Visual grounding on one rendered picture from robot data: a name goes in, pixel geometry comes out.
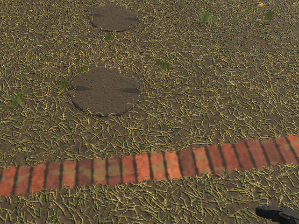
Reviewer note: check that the right robot hand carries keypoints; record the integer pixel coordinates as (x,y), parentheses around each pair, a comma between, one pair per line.
(283,214)

